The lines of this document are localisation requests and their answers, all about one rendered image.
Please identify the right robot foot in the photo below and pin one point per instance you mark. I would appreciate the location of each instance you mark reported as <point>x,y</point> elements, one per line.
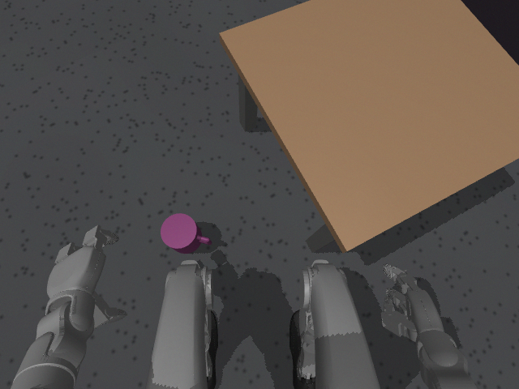
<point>295,348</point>

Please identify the coffee table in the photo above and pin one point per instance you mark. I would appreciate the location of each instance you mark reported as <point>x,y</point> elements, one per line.
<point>382,107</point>

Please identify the mug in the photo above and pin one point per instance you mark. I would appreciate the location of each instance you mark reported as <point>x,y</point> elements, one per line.
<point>182,234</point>

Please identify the left robot hand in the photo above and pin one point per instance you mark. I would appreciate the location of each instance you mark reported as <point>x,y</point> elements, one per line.
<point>80,268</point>

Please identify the right robot arm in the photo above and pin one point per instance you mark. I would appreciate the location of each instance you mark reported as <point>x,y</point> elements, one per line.
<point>442,364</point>

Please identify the left robot arm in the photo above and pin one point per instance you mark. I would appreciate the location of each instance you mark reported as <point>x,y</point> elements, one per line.
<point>53,360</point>

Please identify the right robot hand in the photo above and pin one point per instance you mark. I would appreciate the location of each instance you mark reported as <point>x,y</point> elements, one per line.
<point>417,312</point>

